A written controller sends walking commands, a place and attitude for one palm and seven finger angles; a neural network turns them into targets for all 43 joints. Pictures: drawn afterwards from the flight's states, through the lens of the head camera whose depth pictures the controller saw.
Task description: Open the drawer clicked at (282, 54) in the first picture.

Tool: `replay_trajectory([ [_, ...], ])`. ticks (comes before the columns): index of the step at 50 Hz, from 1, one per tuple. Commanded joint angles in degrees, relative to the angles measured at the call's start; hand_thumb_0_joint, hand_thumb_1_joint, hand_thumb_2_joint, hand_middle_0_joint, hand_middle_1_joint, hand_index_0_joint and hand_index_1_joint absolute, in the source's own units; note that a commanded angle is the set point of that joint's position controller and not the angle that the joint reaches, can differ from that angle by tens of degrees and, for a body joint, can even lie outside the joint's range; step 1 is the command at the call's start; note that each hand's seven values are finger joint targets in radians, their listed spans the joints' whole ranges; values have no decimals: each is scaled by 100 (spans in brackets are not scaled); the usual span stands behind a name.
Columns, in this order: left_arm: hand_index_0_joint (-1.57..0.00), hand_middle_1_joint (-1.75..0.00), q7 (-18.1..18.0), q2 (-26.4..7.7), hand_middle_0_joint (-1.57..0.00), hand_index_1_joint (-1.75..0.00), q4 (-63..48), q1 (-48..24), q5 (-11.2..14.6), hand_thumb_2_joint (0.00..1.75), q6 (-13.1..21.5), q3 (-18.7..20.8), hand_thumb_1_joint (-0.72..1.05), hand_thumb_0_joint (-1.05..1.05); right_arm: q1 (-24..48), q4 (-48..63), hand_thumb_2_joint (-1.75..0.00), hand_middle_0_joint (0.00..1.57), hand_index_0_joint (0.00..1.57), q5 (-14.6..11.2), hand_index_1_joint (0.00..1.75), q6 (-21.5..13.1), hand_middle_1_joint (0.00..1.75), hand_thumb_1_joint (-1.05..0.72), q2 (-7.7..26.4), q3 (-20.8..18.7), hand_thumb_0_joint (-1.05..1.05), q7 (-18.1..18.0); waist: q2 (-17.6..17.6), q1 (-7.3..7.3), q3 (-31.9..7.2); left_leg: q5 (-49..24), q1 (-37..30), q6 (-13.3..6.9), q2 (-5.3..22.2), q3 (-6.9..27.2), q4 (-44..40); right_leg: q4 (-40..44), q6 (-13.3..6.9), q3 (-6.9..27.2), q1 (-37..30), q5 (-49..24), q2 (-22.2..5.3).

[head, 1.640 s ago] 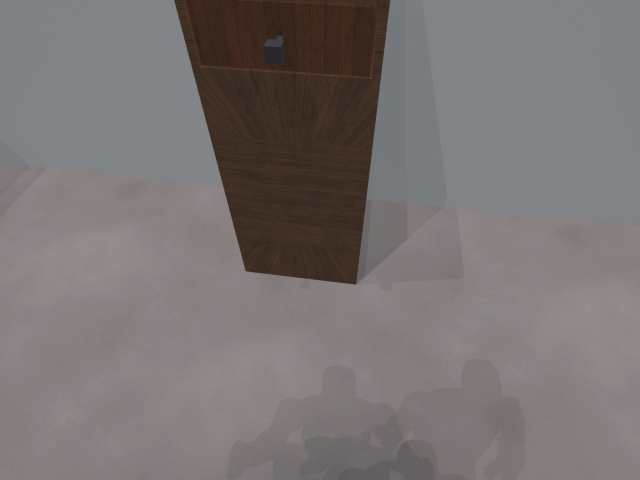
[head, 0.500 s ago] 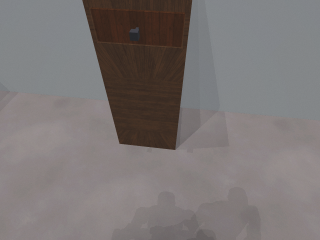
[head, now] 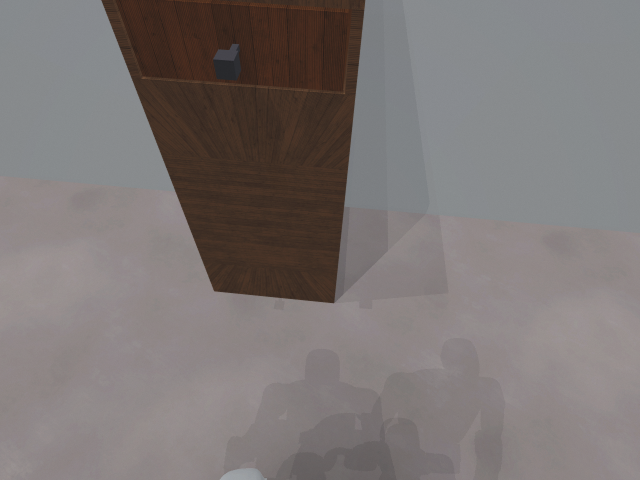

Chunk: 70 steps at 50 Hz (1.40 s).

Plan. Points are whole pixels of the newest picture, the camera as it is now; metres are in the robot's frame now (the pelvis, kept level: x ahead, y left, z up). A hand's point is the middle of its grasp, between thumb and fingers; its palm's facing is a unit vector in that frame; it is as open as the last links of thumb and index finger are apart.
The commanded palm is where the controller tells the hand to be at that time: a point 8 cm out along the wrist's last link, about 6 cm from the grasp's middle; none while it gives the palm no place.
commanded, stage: take the last steps up to it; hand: left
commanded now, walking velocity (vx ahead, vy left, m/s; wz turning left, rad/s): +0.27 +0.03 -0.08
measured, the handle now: (230, 59) +0.73 +0.18 +0.14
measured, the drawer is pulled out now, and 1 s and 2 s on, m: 0.00 0.00 0.00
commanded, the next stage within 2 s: come to a stop and stand still in 0.28 s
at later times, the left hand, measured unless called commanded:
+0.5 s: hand (196, 411) +0.23 +0.20 -0.17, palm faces +0.01 -0.97 -0.26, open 7.3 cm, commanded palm none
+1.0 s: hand (219, 382) +0.28 +0.17 -0.16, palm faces +0.02 -0.96 -0.26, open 7.4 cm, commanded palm none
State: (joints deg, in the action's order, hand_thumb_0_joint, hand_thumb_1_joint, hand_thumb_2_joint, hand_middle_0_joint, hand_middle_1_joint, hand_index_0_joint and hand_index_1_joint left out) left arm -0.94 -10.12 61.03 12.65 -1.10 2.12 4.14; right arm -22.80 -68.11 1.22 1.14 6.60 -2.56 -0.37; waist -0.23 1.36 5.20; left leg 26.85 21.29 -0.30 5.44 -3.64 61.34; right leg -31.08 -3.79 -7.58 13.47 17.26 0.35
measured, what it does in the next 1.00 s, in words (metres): walks ahead: left foot, then right foot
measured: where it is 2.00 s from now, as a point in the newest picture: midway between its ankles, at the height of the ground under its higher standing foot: outside the picture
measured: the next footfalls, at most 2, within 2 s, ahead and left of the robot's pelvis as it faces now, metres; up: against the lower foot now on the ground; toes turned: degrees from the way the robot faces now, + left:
left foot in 0.20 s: +0.17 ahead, +0.14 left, +0.00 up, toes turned +7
right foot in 0.48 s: +0.23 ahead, -0.12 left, +0.00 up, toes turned -2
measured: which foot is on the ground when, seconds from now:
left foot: up 0.00-0.18, down 0.20-0.94, up 0.96-1.00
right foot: down 0.00-0.22, up 0.24-0.46, down 0.48-1.00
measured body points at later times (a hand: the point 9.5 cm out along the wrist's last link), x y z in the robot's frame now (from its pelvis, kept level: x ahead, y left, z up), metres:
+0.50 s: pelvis +0.17 +0.00 -0.01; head +0.21 -0.01 +0.44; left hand +0.23 +0.25 -0.15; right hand +0.15 -0.23 -0.17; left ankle +0.13 +0.14 -0.73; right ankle +0.22 -0.12 -0.74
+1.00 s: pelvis +0.20 -0.02 +0.00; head +0.25 -0.04 +0.45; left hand +0.28 +0.22 -0.14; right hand +0.22 -0.26 -0.17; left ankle +0.13 +0.12 -0.70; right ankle +0.19 -0.12 -0.73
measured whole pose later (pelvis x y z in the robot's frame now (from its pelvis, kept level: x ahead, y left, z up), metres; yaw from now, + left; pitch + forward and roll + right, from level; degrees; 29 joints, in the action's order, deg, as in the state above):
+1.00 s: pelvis +0.20 -0.02 +0.00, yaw +0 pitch +0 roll +0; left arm -1.5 -10.1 58.7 7.0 -1.0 -0.4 3.0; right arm -11.5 -59.4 -0.1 3.3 10.8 -3.9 -1.9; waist 2.5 0.5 6.7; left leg 30.4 14.3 1.5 3.3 -1.6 45.0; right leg -31.9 -2.5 -3.3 14.3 17.5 0.4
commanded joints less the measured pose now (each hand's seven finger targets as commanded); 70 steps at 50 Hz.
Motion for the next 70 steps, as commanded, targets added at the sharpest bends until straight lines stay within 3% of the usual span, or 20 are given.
replay_trajectory([
  [1, -20, -30, -17, -611, -20, -30, -62, 436, -48, 90, 116, 76, 90, 0, 33, 522, -90, 20, 20, 31, 30, -146, 30, -90, 17, -26, 0, 95, -364, -8, 286, -560, 194, 94, 249, 4, -1161, 2307, -753, 1587, 622, 722, -1638],
  [8, -20, -30, 61, -506, -20, -30, 198, 842, 31, 90, 155, 84, 90, 0, 313, 707, -90, 20, 20, 6, 30, -447, 30, -90, 343, -44, 0, 24, -237, -17, -289, -1691, -964, 93, -213, -498, -3514, 836, -364, 925, -389, -1904, -1041],
  [9, -20, -30, 66, -351, -20, -30, 137, 771, 35, 90, 151, 54, 90, 0, -202, 548, -90, 20, 20, 28, 30, -508, 30, -90, 701, -106, 0, -32, 357, 249, -619, -2400, -1993, -138, 180, 25, -3684, -151, -113, 573, 122, -2076, -760],
  [11, -20, -30, 72, -77, -20, -30, -209, 325, 55, 90, 197, -65, 90, 0, -1267, 314, -90, 20, 20, 108, 30, -463, 30, -90, 1394, -247, 0, -167, 1751, 658, -1086, -5025, -3433, -1442, 2157, 2182, -4013, -2992, 299, 48, 2033, 1846, 79],
  [12, -20, -30, 31, -151, -20, -30, -281, 25, 15, 90, 169, -37, 90, 0, -1185, 307, -90, 20, 20, 137, 30, -422, 30, -90, 1341, -205, 0, -180, 1245, 608, -885, -5188, -3170, -1533, 2154, 2037, -3970, -3558, 232, 507, 2242, 1885, -138],
  [19, -20, -30, 203, 58, -20, -30, -179, 181, -14, 90, -40, -72, 90, 0, 382, 739, -90, 20, 20, 98, 30, -352, 30, -90, 1093, -140, 0, -177, 1089, -85, -280, -2921, -1030, -593, 1018, 231, -4191, -975, 378, 36, 421, 413, -291],
  [22, -20, -30, 98, -283, -20, -30, 78, 768, -19, 90, -30, -43, 90, 0, 661, 814, -90, 20, 20, -23, 30, -240, 30, -90, 879, -60, 0, -172, -34, -410, -382, -2107, -466, -34, 374, -181, -3330, 602, 448, 389, -839, -1493, -462],
  [24, -20, -30, 9, -1070, -20, -30, 89, 587, -4, 90, 1, -3, 90, 0, 370, 791, -90, 20, 20, -125, 30, -121, 30, -90, 626, 4, 0, -126, -1325, -179, -559, -178, -514, 289, -169, -334, -2860, 1268, -276, 1838, -617, -2854, -1998],
  [26, -20, -30, -10, -1199, -20, -30, -107, -1, -28, 90, -144, -24, 90, 0, 70, 587, -90, 20, 20, -129, 30, 5, 30, -90, 522, -28, 0, -80, -585, 34, -313, 112, -1087, 219, -231, -222, -2667, 1101, -370, 1437, 249, -2546, -1927],
  [28, -20, -30, -100, -981, -20, -30, -98, -263, 8, 90, -161, -12, 90, 0, 15, 453, -90, 20, 20, -109, 30, 114, 30, -90, 580, -52, 0, -140, -1596, 61, -270, -424, -1056, 208, -120, -123, -2507, 980, -348, 1124, 62, -3557, -1596],
  [32, -20, -30, -211, -1053, -20, -30, -145, -91, 37, 90, -230, 94, 90, 0, 150, 543, -90, 20, 20, -118, 30, 68, 30, -90, 710, -82, 0, -145, -970, -151, -832, -895, -621, 241, -154, -156, -2978, 178, -485, 1093, -1149, -5977, -1731],
  [35, -20, -30, -176, -800, -20, -30, -408, -304, 93, 90, -289, 67, 90, 0, 129, 626, -90, 20, 20, -47, 30, 56, 30, -90, 1050, -162, 0, -197, 1123, -70, -1239, -5794, -1854, -44, 752, 331, -3564, -613, 192, 264, -222, -3502, -860],
  [37, -20, -30, -144, -545, -20, -30, -599, -714, 73, 90, -345, 27, 90, 0, 139, 691, -90, 20, 20, 31, 30, 75, 30, -90, 1223, -219, 0, -250, 1840, 104, -878, -8214, -2356, -686, 1371, 785, -3796, -1795, 335, 291, 923, 1015, -96],
  [40, -20, -30, -93, -416, -20, -30, -664, -878, 50, 90, -390, 45, 90, 0, 363, 835, -90, 20, 20, 104, 30, 70, 30, -90, 1259, -247, 0, -293, 1255, 52, -482, -7264, -2312, -900, 1290, 576, -3616, -2131, 254, 698, 1322, 1385, -43],
  [44, -20, -30, -28, -444, -20, -30, -518, -151, 23, 90, -260, 46, 90, 0, 629, 971, -90, 20, 20, 25, 30, 26, 30, -90, 1333, -290, 0, -257, 917, -242, -854, -6074, -2336, -305, 766, 129, -2960, 345, 302, 289, 54, -716, -5],
  [45, -20, -30, -46, -663, -20, -30, -415, 146, 0, 90, -207, 93, 90, 0, 572, 1012, -90, 20, 20, -49, 30, 22, 30, -90, 1218, -294, 0, -234, 320, -297, -1087, -4857, -1875, -81, 466, -74, -2475, 825, 273, 552, -719, -2664, -298],
  [47, -20, -30, -121, -1285, -20, -30, -253, 451, 9, 90, -135, 159, 90, 0, 791, 1288, -90, 20, 20, -193, 30, 121, 30, -90, 845, -233, 0, -184, -1346, -414, -1044, 1055, -326, 223, -470, 162, -945, 1038, -818, 2464, -1227, -5749, -2332],
  [58, -20, -30, -120, -823, -20, -30, -260, -117, 33, 90, -182, -4, 90, 0, 569, 786, -90, 20, 20, -98, 30, 26, 30, -90, 578, -52, 0, -113, -472, 86, -558, -1497, -1596, 147, -362, 182, -3722, 978, -231, 1405, -40, -1794, -1044],
  [61, -20, -30, -98, -439, -20, -30, -230, 49, 83, 90, -235, -110, 90, 0, 1014, 883, -90, 20, 20, 13, 30, -84, 30, -90, 1128, -31, 0, -172, 724, -200, -364, -2019, -839, -429, 854, 1317, -4305, 850, 323, 839, -285, -317, -378],
  [70, -20, -30, -42, -505, -20, -30, 200, 143, 57, 90, -160, -205, 90, 0, 804, 637, -90, 20, 20, -50, 30, -154, 30, -90, 862, 81, 0, -197, 252, -125, -465, -1887, -1168, -84, 207, 682, -4308, 1200, 211, 1010, -544, -1104, -609],
])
